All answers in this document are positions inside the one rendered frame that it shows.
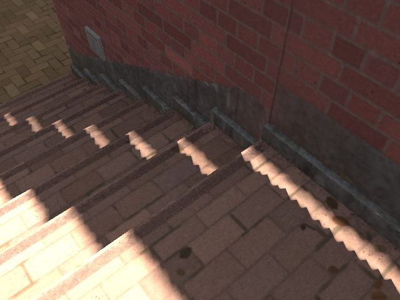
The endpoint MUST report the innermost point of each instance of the stairs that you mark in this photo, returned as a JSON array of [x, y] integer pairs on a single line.
[[80, 166]]

